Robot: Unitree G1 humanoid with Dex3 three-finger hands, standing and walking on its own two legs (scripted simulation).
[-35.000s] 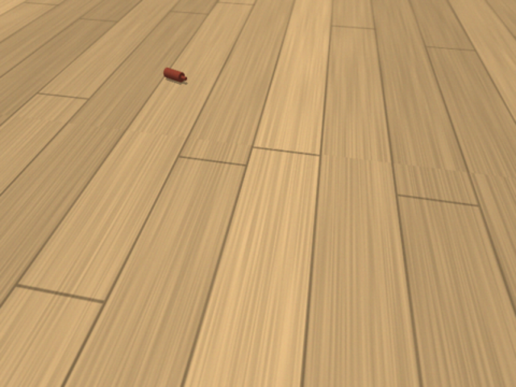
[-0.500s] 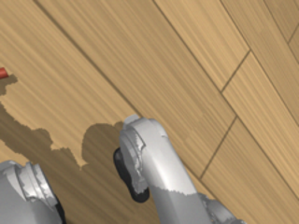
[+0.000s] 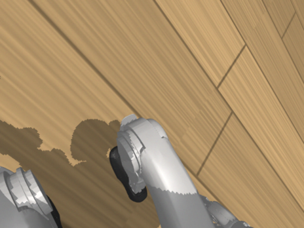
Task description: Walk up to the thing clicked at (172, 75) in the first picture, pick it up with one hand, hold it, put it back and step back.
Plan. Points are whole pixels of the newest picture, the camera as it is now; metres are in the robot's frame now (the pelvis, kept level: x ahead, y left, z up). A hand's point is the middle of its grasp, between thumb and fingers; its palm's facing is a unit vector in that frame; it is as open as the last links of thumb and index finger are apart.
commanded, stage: rest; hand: left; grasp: from above
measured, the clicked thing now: out of the picture +0.49 +0.27 -0.28
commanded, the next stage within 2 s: open in 0.06 s
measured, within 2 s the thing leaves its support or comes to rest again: rests again in 0.04 s
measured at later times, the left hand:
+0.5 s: hand out of the picture +0.48 +0.29 -0.26, palm faces -0.46 -0.15 -0.88, open 11.1 cm
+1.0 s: hand out of the picture +0.48 +0.29 -0.26, palm faces -0.45 -0.15 -0.88, open 13.6 cm
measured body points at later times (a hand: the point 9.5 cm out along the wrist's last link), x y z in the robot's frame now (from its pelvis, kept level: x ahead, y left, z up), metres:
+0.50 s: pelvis +0.00 +0.00 +0.00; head +0.29 +0.12 +0.32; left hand +0.50 +0.29 -0.21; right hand +0.03 -0.25 -0.05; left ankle +0.06 +0.13 -0.28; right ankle +0.11 -0.12 -0.28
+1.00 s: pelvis +0.00 +0.00 +0.01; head +0.30 +0.12 +0.31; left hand +0.50 +0.29 -0.21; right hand +0.02 -0.24 -0.04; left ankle +0.06 +0.13 -0.28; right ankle +0.11 -0.12 -0.28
